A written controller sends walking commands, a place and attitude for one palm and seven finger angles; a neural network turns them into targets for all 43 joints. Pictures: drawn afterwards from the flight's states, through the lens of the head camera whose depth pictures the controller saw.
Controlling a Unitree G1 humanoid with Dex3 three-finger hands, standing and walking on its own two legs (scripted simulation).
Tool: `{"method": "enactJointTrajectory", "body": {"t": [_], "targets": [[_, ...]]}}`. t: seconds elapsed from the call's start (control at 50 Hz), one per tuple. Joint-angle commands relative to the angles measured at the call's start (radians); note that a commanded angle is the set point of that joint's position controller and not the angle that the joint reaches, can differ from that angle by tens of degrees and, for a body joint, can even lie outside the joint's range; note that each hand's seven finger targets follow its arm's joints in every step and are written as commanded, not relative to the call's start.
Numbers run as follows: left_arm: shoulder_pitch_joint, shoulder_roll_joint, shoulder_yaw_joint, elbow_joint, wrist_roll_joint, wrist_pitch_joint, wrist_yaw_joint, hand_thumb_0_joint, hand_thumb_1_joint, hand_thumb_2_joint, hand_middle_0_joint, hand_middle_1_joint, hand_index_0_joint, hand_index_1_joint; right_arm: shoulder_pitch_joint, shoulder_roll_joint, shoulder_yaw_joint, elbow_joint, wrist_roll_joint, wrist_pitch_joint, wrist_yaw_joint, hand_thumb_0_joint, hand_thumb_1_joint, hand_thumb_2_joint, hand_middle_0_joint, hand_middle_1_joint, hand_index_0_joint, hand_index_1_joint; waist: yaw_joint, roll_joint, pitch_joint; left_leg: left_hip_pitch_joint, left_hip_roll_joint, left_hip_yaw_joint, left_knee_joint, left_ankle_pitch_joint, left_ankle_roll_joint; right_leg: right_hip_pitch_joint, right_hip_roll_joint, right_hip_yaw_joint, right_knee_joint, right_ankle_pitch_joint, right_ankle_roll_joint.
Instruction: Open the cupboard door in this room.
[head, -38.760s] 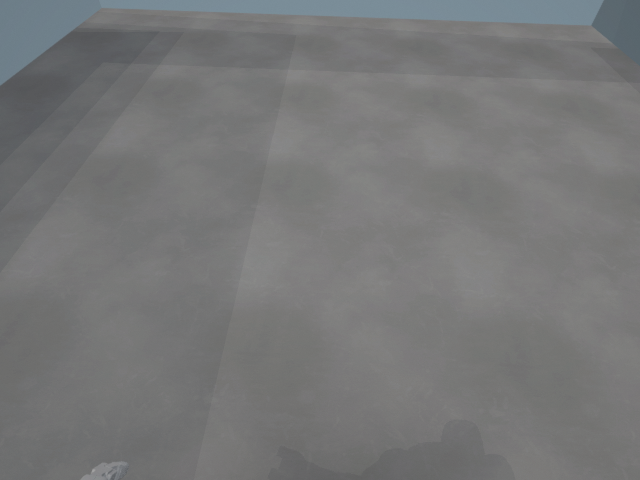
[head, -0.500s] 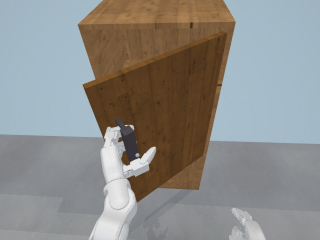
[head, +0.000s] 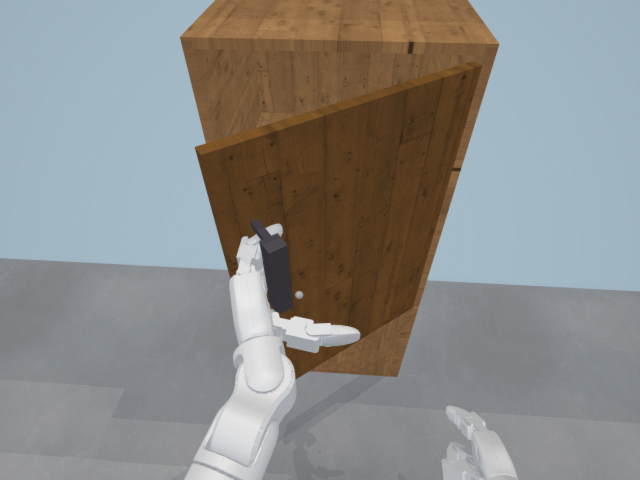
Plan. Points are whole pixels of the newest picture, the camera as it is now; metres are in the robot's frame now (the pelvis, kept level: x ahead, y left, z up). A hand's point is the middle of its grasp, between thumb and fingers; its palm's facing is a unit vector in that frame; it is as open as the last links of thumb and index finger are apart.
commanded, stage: slide the hand sideways off the handle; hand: left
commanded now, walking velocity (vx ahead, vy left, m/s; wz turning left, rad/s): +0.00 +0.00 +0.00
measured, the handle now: (269, 266) +0.36 +0.10 +0.10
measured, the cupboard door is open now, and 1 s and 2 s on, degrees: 37 42 42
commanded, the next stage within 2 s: draw the hand back to the body in 1.26 s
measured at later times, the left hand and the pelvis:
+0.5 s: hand (304, 328) +0.26 +0.05 +0.10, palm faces -0.09 -1.00 +0.01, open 16.1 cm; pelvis -0.01 +0.00 +0.00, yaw -1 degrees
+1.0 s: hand (257, 367) +0.22 +0.09 +0.09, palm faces -0.02 -1.00 -0.02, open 16.2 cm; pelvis +0.01 -0.01 +0.00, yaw -1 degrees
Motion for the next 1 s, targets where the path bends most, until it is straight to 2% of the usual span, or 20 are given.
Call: {"method": "enactJointTrajectory", "body": {"t": [0.0, 0.04, 0.06, 0.08, 0.1, 0.12, 0.14, 0.16, 0.2, 0.24, 0.3, 0.38, 0.46, 0.5, 0.58, 0.66, 0.7, 0.76, 0.92, 0.98], "targets": [[-0.252, -0.192, -0.044, -0.231, 0.033, -0.036, 0.033, 0.000, -0.500, 0.300, -0.150, -0.300, -0.150, -0.300, -0.142, -0.091, -0.033, -0.166, 0.004, -0.043, 0.004, 0.000, -0.900, -0.900, 0.200, 0.300, 0.200, 0.300, -0.002, -0.071, -0.179, 0.088, -0.004, -0.053, -0.069, 0.197, 0.001, -0.017, 0.015, 0.016, -0.080, 0.144, -0.025], [-0.242, -0.200, -0.054, -0.240, 0.039, -0.032, 0.034, 0.000, -0.500, 0.300, -0.150, -0.300, -0.150, -0.300, -0.141, -0.090, -0.032, -0.164, 0.005, -0.042, 0.009, 0.000, -0.900, -0.900, 0.200, 0.300, 0.200, 0.300, 0.003, -0.057, -0.189, 0.088, -0.001, -0.058, -0.072, 0.207, -0.003, -0.017, 0.017, 0.009, -0.062, 0.151, -0.028], [-0.234, -0.129, -0.272, -0.254, 0.116, -0.074, -0.183, 0.000, -0.500, 0.300, -0.150, -0.300, -0.150, -0.300, -0.041, -0.124, -0.033, -0.147, 0.014, -0.031, 0.015, 0.000, -0.900, -0.900, 0.200, 0.300, 0.200, 0.300, -0.096, -0.128, -0.134, 0.112, -0.001, -0.072, -0.069, 0.246, 0.017, -0.052, 0.011, 0.058, -0.053, 0.231, -0.021], [-0.272, -0.058, -0.195, -0.319, 0.076, -0.125, -0.296, 0.000, -0.500, 0.300, -0.150, -0.300, -0.150, -0.300, -0.035, -0.120, -0.038, -0.186, 0.024, -0.036, 0.004, 0.000, -0.900, -0.900, 0.200, 0.300, 0.200, 0.300, -0.067, -0.093, -0.214, 0.108, -0.005, -0.065, -0.062, 0.261, 0.022, -0.023, 0.013, 0.050, -0.030, 0.269, -0.025], [-0.287, -0.018, -0.192, -0.355, 0.056, -0.157, -0.384, 0.000, -0.500, 0.300, -0.150, -0.300, -0.150, -0.300, -0.038, -0.123, -0.033, -0.208, 0.028, -0.046, -0.009, 0.000, -0.900, -0.900, 0.200, 0.300, 0.200, 0.300, -0.060, -0.041, -0.253, 0.127, -0.012, -0.059, -0.051, 0.254, 0.027, -0.015, 0.012, 0.052, -0.018, 0.279, -0.026], [-0.301, 0.001, -0.191, -0.347, 0.028, -0.176, -0.459, 0.000, -0.500, 0.300, -0.150, -0.300, -0.150, -0.300, -0.028, -0.125, -0.025, -0.213, 0.037, -0.054, -0.017, 0.000, -0.900, -0.900, 0.200, 0.300, 0.200, 0.300, -0.074, -0.016, -0.230, 0.136, -0.010, -0.067, -0.049, 0.242, 0.026, -0.034, 0.009, 0.048, -0.014, 0.263, -0.028], [-0.305, 0.004, -0.182, -0.339, -0.008, -0.187, -0.516, 0.000, -0.500, 0.300, -0.150, -0.300, -0.150, -0.300, -0.030, -0.123, -0.018, -0.226, 0.044, -0.070, -0.024, 0.000, -0.900, -0.900, 0.200, 0.300, 0.200, 0.300, -0.073, -0.013, -0.215, 0.128, -0.014, -0.073, -0.048, 0.212, 0.027, -0.052, 0.012, 0.040, -0.015, 0.235, -0.027], [-0.293, 0.014, -0.145, -0.328, -0.046, -0.189, -0.541, 0.000, -0.500, 0.300, -0.150, -0.300, -0.150, -0.300, -0.040, -0.122, -0.013, -0.237, 0.053, -0.083, -0.032, 0.000, -0.900, -0.900, 0.200, 0.300, 0.200, 0.300, -0.063, -0.027, -0.203, 0.109, -0.013, -0.076, -0.055, 0.161, 0.024, -0.058, 0.016, 0.033, -0.022, 0.183, -0.025], [-0.292, -0.006, -0.104, -0.299, -0.102, -0.175, -0.538, 0.000, -0.500, 0.300, -0.150, -0.300, -0.150, -0.300, -0.059, -0.121, -0.003, -0.242, 0.063, -0.110, -0.042, 0.000, -0.900, -0.900, 0.200, 0.300, 0.200, 0.300, -0.058, -0.061, -0.150, 0.079, -0.014, -0.088, -0.074, 0.075, 0.019, -0.083, 0.021, 0.022, -0.041, 0.091, -0.018], [-0.255, -0.005, -0.058, -0.278, -0.132, -0.155, -0.504, 0.000, -0.500, 0.300, -0.150, -0.300, -0.150, -0.300, -0.077, -0.123, 0.001, -0.241, 0.065, -0.125, -0.043, 0.000, -0.900, -0.900, 0.200, 0.300, 0.200, 0.300, -0.037, -0.068, -0.126, 0.058, -0.014, -0.093, -0.098, 0.016, 0.011, -0.085, 0.022, 0.016, -0.046, 0.036, -0.014], [-0.225, 0.044, 0.010, -0.279, -0.127, -0.138, -0.452, 0.000, -0.500, 0.300, -0.150, -0.300, -0.150, -0.300, -0.082, -0.124, 0.002, -0.237, 0.059, -0.133, -0.041, 0.000, -0.900, -0.900, 0.200, 0.300, 0.200, 0.300, -0.014, -0.128, -0.142, 0.047, -0.017, -0.078, -0.105, 0.009, 0.013, -0.059, 0.021, 0.029, -0.068, 0.017, -0.009], [-0.153, 0.083, 0.047, -0.302, -0.111, -0.140, -0.447, 0.000, -0.500, 0.300, -0.150, -0.300, -0.150, -0.300, -0.084, -0.120, 0.003, -0.242, 0.055, -0.133, -0.037, 0.000, -0.900, -0.900, 0.200, 0.300, 0.200, 0.300, 0.005, -0.100, -0.143, 0.055, -0.020, -0.050, -0.110, 0.037, 0.015, -0.025, 0.015, 0.047, -0.092, 0.031, -0.009], [-0.044, 0.132, 0.101, -0.350, -0.119, -0.150, -0.461, 0.000, -0.500, 0.300, -0.150, -0.300, -0.150, -0.300, -0.090, -0.118, 0.004, -0.261, 0.054, -0.131, -0.034, 0.000, -0.900, -0.900, 0.200, 0.300, 0.200, 0.300, 0.026, -0.092, -0.135, 0.053, -0.022, -0.030, -0.114, 0.055, 0.017, 0.010, 0.014, 0.063, -0.114, 0.045, -0.008], [0.000, 0.138, 0.106, -0.390, -0.120, -0.154, -0.470, 0.000, -0.500, 0.300, -0.150, -0.300, -0.150, -0.300, -0.093, -0.118, 0.004, -0.268, 0.054, -0.129, -0.031, 0.000, -0.900, -0.900, 0.200, 0.300, 0.200, 0.300, 0.022, -0.063, -0.119, 0.057, -0.022, -0.020, -0.115, 0.060, 0.016, 0.009, 0.013, 0.067, -0.123, 0.051, -0.008], [0.103, 0.171, 0.134, -0.450, -0.122, -0.165, -0.481, 0.000, -0.500, 0.300, -0.150, -0.300, -0.150, -0.300, -0.082, -0.120, 0.001, -0.282, 0.050, -0.136, -0.030, 0.000, -0.900, -0.900, 0.200, 0.300, 0.200, 0.300, 0.016, -0.078, -0.092, 0.057, -0.021, -0.017, -0.105, 0.064, 0.020, 0.004, 0.013, 0.072, -0.135, 0.060, -0.004], [0.096, 0.191, 0.136, -0.499, -0.126, -0.183, -0.505, 0.000, -0.500, 0.300, -0.150, -0.300, -0.150, -0.300, -0.075, -0.124, -0.003, -0.282, 0.048, -0.158, -0.040, 0.000, -0.900, -0.900, 0.200, 0.300, 0.200, 0.300, -0.006, -0.076, -0.074, 0.065, -0.027, -0.019, -0.083, 0.058, 0.026, -0.019, 0.009, 0.090, -0.155, 0.040, 0.002], [0.169, 0.205, 0.161, -0.517, -0.137, -0.195, -0.521, 0.000, -0.500, 0.300, -0.150, -0.300, -0.150, -0.300, -0.059, -0.126, -0.007, -0.280, 0.049, -0.173, -0.042, 0.000, -0.900, -0.900, 0.200, 0.300, 0.200, 0.300, 0.004, -0.071, -0.107, 0.067, -0.029, -0.018, -0.076, 0.089, 0.025, 0.003, 0.010, 0.085, -0.138, 0.090, 0.001], [0.225, 0.206, 0.160, -0.538, -0.150, -0.207, -0.549, 0.000, -0.500, 0.300, -0.150, -0.300, -0.150, -0.300, -0.047, -0.130, -0.005, -0.282, 0.050, -0.189, -0.041, 0.000, -0.900, -0.900, 0.200, 0.300, 0.200, 0.300, 0.002, -0.063, -0.110, 0.058, -0.030, -0.021, -0.071, 0.119, 0.025, 0.005, 0.013, 0.075, -0.110, 0.154, 0.003], [0.437, 0.266, 0.235, -0.595, -0.179, -0.234, -0.610, 0.000, -0.500, 0.300, -0.150, -0.300, -0.150, -0.300, -0.004, -0.143, -0.014, -0.298, 0.053, -0.226, -0.040, 0.000, -0.900, -0.900, 0.200, 0.300, 0.200, 0.300, 0.017, -0.074, -0.121, 0.009, -0.032, -0.022, -0.029, 0.175, 0.027, 0.013, 0.015, 0.074, -0.057, 0.264, 0.008], [0.471, 0.281, 0.258, -0.620, -0.196, -0.251, -0.640, 0.000, -0.500, 0.300, -0.150, -0.300, -0.150, -0.300, 0.006, -0.147, -0.018, -0.303, 0.056, -0.240, -0.045, 0.000, -0.900, -0.900, 0.200, 0.300, 0.200, 0.300, 0.007, -0.088, -0.113, -0.012, -0.034, -0.021, -0.007, 0.172, 0.027, -0.008, 0.015, 0.077, -0.043, 0.275, 0.014]]}}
